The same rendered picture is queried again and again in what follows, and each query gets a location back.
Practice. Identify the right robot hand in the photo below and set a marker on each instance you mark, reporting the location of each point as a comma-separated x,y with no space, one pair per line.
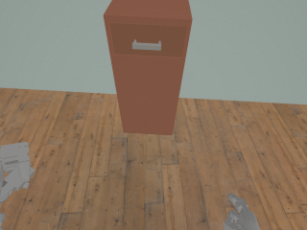
245,221

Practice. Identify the left robot hand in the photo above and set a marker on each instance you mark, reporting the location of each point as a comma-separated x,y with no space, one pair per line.
14,160

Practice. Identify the cabinet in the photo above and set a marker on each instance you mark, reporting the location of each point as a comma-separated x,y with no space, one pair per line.
148,87

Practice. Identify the handle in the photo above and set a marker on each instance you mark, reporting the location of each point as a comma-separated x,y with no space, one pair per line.
146,46

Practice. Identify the drawer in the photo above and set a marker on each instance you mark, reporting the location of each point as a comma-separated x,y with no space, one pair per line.
171,38

